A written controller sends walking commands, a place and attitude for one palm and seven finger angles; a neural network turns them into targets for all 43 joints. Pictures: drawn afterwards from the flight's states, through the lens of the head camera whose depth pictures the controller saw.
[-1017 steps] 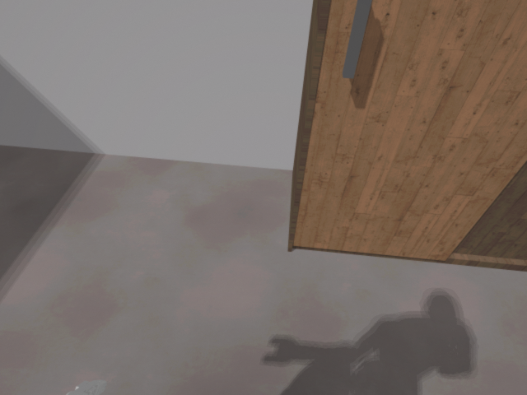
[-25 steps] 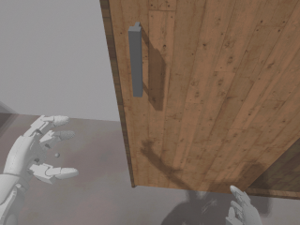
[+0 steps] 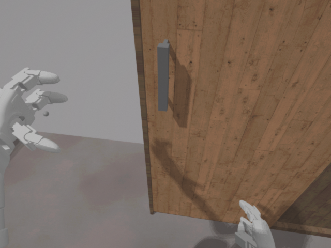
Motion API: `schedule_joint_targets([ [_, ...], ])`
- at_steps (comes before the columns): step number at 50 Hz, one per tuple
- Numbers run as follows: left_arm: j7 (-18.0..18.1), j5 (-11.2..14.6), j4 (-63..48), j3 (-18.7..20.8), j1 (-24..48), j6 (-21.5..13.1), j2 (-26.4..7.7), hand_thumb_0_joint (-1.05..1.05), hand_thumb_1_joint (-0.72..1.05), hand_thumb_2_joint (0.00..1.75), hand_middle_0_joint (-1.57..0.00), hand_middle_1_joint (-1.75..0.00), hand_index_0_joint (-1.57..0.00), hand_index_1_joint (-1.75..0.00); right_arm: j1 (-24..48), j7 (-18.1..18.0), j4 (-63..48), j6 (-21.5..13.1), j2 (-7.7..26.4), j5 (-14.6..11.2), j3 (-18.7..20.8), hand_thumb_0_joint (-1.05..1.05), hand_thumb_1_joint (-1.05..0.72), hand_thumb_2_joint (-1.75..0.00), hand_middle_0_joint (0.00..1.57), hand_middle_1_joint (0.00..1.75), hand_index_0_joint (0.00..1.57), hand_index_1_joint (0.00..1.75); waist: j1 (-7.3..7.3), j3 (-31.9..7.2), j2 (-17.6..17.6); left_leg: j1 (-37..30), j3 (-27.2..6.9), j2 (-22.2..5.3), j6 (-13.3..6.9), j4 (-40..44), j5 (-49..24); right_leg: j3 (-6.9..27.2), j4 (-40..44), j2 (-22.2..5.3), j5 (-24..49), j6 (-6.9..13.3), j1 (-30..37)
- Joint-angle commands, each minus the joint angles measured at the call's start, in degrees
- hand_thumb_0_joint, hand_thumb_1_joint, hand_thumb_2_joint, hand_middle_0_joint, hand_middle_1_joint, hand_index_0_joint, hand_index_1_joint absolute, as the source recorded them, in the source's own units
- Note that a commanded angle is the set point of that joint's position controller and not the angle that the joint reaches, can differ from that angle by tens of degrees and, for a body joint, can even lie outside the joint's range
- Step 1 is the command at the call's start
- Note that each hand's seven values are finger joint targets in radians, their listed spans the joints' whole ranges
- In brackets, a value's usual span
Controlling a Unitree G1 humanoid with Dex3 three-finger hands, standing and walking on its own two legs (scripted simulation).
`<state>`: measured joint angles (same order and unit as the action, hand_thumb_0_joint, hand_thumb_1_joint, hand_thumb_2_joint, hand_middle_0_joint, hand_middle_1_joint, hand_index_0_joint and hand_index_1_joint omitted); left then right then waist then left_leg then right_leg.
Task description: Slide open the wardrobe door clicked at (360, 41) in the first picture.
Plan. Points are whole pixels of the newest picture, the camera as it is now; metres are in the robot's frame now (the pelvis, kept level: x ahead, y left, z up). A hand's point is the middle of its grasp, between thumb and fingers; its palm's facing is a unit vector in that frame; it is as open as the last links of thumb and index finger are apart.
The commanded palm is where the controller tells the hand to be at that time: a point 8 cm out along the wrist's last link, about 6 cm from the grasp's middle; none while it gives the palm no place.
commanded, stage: raise the hand with hooked fingers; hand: left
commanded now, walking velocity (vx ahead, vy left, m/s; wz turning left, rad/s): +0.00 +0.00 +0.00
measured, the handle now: (164, 76) +0.50 +0.08 +0.20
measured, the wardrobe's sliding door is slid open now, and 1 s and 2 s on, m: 0.00 0.00 0.00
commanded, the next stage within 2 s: move the hooked fingers beside the handle in 0.52 s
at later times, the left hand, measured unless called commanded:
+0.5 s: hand (56, 118) +0.27 +0.26 +0.22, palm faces +0.10 -0.99 -0.11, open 14.0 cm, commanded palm +0.23 +0.30 +0.23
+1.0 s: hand (88, 110) +0.31 +0.21 +0.22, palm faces -0.03 -1.00 -0.09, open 14.0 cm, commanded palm +0.28 +0.27 +0.23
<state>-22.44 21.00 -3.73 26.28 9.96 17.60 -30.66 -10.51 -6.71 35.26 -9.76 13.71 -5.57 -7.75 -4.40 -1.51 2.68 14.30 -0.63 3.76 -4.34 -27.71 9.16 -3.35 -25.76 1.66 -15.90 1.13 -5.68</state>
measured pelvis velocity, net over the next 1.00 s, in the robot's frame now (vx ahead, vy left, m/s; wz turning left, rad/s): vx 0.02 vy -0.02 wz -0.01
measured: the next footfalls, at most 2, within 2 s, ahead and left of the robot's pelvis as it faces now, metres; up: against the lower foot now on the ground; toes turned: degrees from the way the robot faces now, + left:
none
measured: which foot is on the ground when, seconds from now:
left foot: down 0.00-1.00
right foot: down 0.00-1.00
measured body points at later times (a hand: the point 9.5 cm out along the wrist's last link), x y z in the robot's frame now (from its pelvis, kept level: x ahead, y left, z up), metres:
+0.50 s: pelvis -0.01 -0.02 +0.00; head -0.04 -0.04 +0.45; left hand +0.26 +0.31 +0.23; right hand +0.20 -0.24 -0.07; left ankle +0.07 +0.06 -0.74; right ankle -0.02 -0.11 -0.74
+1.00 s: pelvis +0.02 -0.02 +0.00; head +0.00 -0.04 +0.45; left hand +0.30 +0.27 +0.23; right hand +0.24 -0.23 -0.06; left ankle +0.07 +0.06 -0.74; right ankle -0.02 -0.11 -0.74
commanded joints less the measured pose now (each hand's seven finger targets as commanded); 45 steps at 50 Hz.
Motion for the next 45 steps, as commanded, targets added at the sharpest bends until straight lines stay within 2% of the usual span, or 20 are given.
schedule_joint_targets([
  [1,-0.8,-0.8,-1.9,3.1,22.1,2.7,-15.2,0.00,-0.50,0.30,-0.30,-1.20,-0.30,-1.20,10.4,-0.6,-9.1,-2.9,8.4,-0.7,3.7,0.00,-0.90,-0.90,0.20,0.30,0.20,0.30,1.35,-3.7,4.8,-9.0,-8.5,-4.0,3.0,8.6,12.7,0.8,5.5,-0.8,-1.5,0.9,-11.9],
  [4,-1.8,-0.7,1.3,0.6,18.6,5.0,-12.7,0.00,-0.50,0.30,-0.30,-1.20,-0.30,-1.20,10.3,0.0,-9.8,-2.6,8.7,-1.1,4.0,0.00,-0.90,-0.90,0.20,0.30,0.20,0.30,1.50,-3.7,0.7,-7.4,-8.0,-3.7,2.5,7.7,13.5,1.3,5.8,-1.1,-2.9,0.7,-12.1],
  [6,-2.2,-0.6,-1.9,0.8,19.3,4.2,-13.1,0.00,-0.50,0.30,-0.30,-1.20,-0.30,-1.20,10.9,0.3,-10.7,-2.6,8.7,-1.2,4.1,0.00,-0.90,-0.90,0.20,0.30,0.20,0.30,1.51,-5.2,0.8,-7.7,-7.6,-3.5,2.4,6.8,13.6,1.6,5.4,-1.1,-3.9,0.6,-12.3],
  [8,-1.7,-0.1,-7.3,3.1,20.2,1.3,-15.5,0.00,-0.50,0.30,-0.30,-1.20,-0.30,-1.20,11.8,0.6,-11.2,-3.0,8.2,-0.9,4.0,0.00,-0.90,-0.90,0.20,0.30,0.20,0.30,0.97,-7.0,0.6,-8.5,-7.3,-3.4,2.4,6.1,12.6,2.0,5.5,-1.0,-4.3,0.7,-11.1],
  [11,-0.1,0.4,-14.3,8.5,21.8,-3.1,-19.7,0.00,-0.50,0.30,-0.30,-1.20,-0.30,-1.20,12.2,0.4,-11.8,-4.1,7.8,-0.2,4.1,0.00,-0.90,-0.90,0.20,0.30,0.20,0.30,0.12,-11.6,3.5,-11.3,-7.1,-3.3,2.5,5.8,9.5,1.8,5.4,-0.9,-3.3,1.1,-8.7],
  [12,0.5,0.5,-14.0,10.0,21.1,-3.9,-20.6,0.00,-0.50,0.30,-0.30,-1.20,-0.30,-1.20,12.0,0.2,-11.5,-4.4,7.7,0.0,4.2,0.00,-0.90,-0.90,0.20,0.30,0.20,0.30,-0.07,-10.9,4.6,-11.3,-6.9,-3.2,2.4,5.8,9.5,2.0,5.8,-0.8,-3.6,1.0,-9.1],
  [13,1.2,0.5,-13.5,11.5,19.7,-4.3,-22.3,0.00,-0.50,0.30,-0.30,-1.20,-0.30,-1.20,11.6,0.3,-10.8,-4.3,7.7,0.2,4.2,0.00,-0.90,-0.90,0.20,0.30,0.20,0.30,-0.45,-9.9,3.5,-9.8,-6.3,-3.4,2.5,5.4,9.1,2.5,6.7,-1.0,-4.2,1.0,-8.3],
  [16,2.1,0.0,-7.9,8.8,19.9,-2.7,-18.0,0.00,-0.50,0.30,-0.30,-1.20,-0.30,-1.20,11.2,0.0,-9.4,-4.5,7.8,0.1,4.2,0.00,-0.90,-0.90,0.20,0.30,0.20,0.30,0.60,-4.7,7.0,-8.7,-6.1,-3.4,2.5,5.7,11.0,2.4,7.0,-1.1,-5.4,0.9,-10.9],
  [21,0.4,-0.8,-0.9,1.7,20.0,2.5,-13.2,0.00,-0.50,0.30,-0.30,-1.20,-0.30,-1.20,10.5,-0.1,-8.8,-4.3,8.7,-0.8,4.5,0.00,-0.90,-0.90,0.20,0.30,0.20,0.30,1.85,-1.8,3.4,-6.1,-5.7,-3.3,2.3,4.2,10.2,3.7,7.2,-1.8,-5.9,0.1,-12.8],
  [22,-0.1,-0.9,-2.0,0.9,20.6,2.7,-13.0,0.00,-0.50,0.30,-0.30,-1.20,-0.30,-1.20,10.6,0.0,-9.1,-4.3,8.8,-1.0,4.6,0.00,-0.90,-0.90,0.20,0.30,0.20,0.30,1.98,-3.3,3.8,-6.6,-5.6,-3.2,2.3,3.6,9.5,4.1,7.0,-2.0,-5.6,0.0,-12.8],
  [23,-0.5,-0.9,-3.7,0.3,20.8,2.1,-12.8,0.00,-0.50,0.30,-0.30,-1.20,-0.30,-1.20,10.6,0.1,-9.4,-4.3,8.7,-1.0,4.7,0.00,-0.90,-0.90,0.20,0.30,0.20,0.30,2.10,-4.4,1.5,-7.2,-5.4,-3.5,2.1,2.6,7.6,4.6,7.1,-2.1,-4.3,-0.1,-11.9],
  [26,-1.1,0.0,-8.9,4.4,22.0,-0.3,-16.6,0.00,-0.50,0.30,-0.30,-1.20,-0.30,-1.20,11.5,0.1,-10.2,-4.5,8.6,-0.7,4.8,0.00,-0.90,-0.90,0.20,0.30,0.20,0.30,1.28,-10.1,0.7,-8.6,-5.4,-3.1,1.9,0.7,2.7,5.5,6.2,-2.5,-0.9,-0.1,-9.2],
  [29,-0.7,1.0,-12.2,9.8,20.2,-3.5,-20.4,0.00,-0.50,0.30,-0.30,-1.20,-0.30,-1.20,11.4,0.5,-10.4,-4.8,8.1,-0.1,4.8,0.00,-0.90,-0.90,0.20,0.30,0.20,0.30,-0.05,-13.5,1.6,-9.8,-5.1,-3.0,1.7,0.3,-2.6,4.9,4.8,-2.3,6.3,0.2,-5.7],
  [31,-0.6,1.2,-10.6,10.6,18.4,-4.1,-19.7,0.00,-0.50,0.30,-0.30,-1.20,-0.30,-1.20,10.6,0.6,-10.2,-4.7,7.7,-0.2,4.7,0.00,-0.90,-0.90,0.20,0.30,0.20,0.30,-0.07,-13.1,1.2,-11.1,-4.5,-2.8,1.6,0.5,-4.7,3.3,4.1,-1.5,10.3,0.0,-6.0],
  [33,-0.7,1.2,-6.6,10.8,15.1,-3.0,-18.9,0.00,-0.50,0.30,-0.30,-1.20,-0.30,-1.20,10.0,1.0,-9.7,-4.5,7.9,-0.2,5.0,0.00,-0.90,-0.90,0.20,0.30,0.20,0.30,-0.47,-11.0,1.7,-10.6,-4.3,-3.0,1.7,0.1,-5.8,3.8,4.2,-1.7,12.6,-0.4,-6.8],
  [34,-0.8,1.1,-4.5,9.3,14.6,-1.6,-17.1,0.00,-0.50,0.30,-0.30,-1.20,-0.30,-1.20,9.9,1.0,-9.4,-4.1,8.0,-0.4,4.8,0.00,-0.90,-0.90,0.20,0.30,0.20,0.30,-0.03,-8.5,2.5,-9.7,-4.1,-3.0,1.7,0.5,-5.0,3.4,4.2,-1.7,12.2,-0.4,-8.3],
  [37,-1.4,0.3,-2.5,3.8,17.1,1.9,-13.0,0.00,-0.50,0.30,-0.30,-1.20,-0.30,-1.20,10.0,1.1,-9.8,-3.3,8.4,-1.1,4.7,0.00,-0.90,-0.90,0.20,0.30,0.20,0.30,1.12,-5.7,3.7,-9.7,-4.6,-3.2,2.0,1.2,-3.6,2.7,4.1,-1.4,10.2,-0.6,-11.4],
  [38,-1.5,0.2,-3.5,2.5,16.6,2.2,-11.8,0.00,-0.50,0.30,-0.30,-1.20,-0.30,-1.20,10.0,1.2,-10.3,-3.3,8.4,-1.1,5.0,0.00,-0.90,-0.90,0.20,0.30,0.20,0.30,1.13,-6.1,2.1,-10.2,-4.6,-3.4,2.0,0.6,-4.3,3.1,4.1,-1.5,10.9,-0.7,-11.2],
  [41,-1.4,-0.1,-10.2,-0.3,20.6,1.8,-10.0,0.00,-0.50,0.30,-0.30,-1.20,-0.30,-1.20,10.6,0.9,-11.5,-3.2,8.0,-1.2,4.8,0.00,-0.90,-0.90,0.20,0.30,0.20,0.30,1.86,-9.8,3.4,-13.0,-5.0,-3.0,1.6,0.6,-5.4,2.2,3.2,-1.1,11.2,-0.2,-11.3],
  [45,0.9,0.2,-16.0,3.1,23.5,-2.4,-12.9,0.00,-0.50,0.30,-0.30,-1.20,-0.30,-1.20,10.6,0.5,-11.3,-3.6,7.4,-0.3,4.8,0.00,-0.90,-0.90,0.20,0.30,0.20,0.30,1.34,-13.6,1.5,-15.2,-5.2,-3.0,1.6,0.7,-7.2,2.0,3.0,-0.8,12.4,0.4,-9.0],
])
